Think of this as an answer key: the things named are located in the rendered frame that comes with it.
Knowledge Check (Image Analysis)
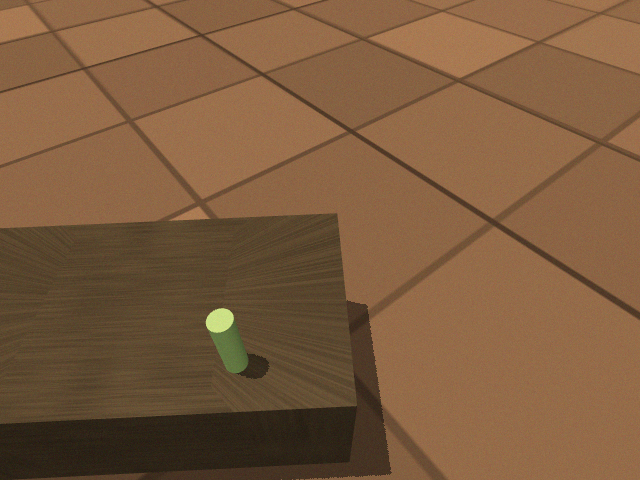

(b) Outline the can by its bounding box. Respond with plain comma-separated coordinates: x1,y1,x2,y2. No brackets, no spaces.
206,308,249,373

